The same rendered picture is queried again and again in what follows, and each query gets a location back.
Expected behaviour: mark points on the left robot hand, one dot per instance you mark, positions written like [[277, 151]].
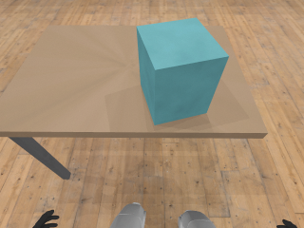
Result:
[[47, 216]]

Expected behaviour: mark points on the right robot thigh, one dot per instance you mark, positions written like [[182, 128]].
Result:
[[194, 219]]

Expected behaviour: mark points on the robot thigh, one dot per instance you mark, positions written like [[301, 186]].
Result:
[[131, 216], [194, 219]]

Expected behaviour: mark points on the table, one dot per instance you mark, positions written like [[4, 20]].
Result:
[[84, 81]]

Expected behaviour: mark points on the left robot thigh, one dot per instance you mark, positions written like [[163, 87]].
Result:
[[131, 216]]

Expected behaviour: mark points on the carton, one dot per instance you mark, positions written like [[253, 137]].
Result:
[[180, 67]]

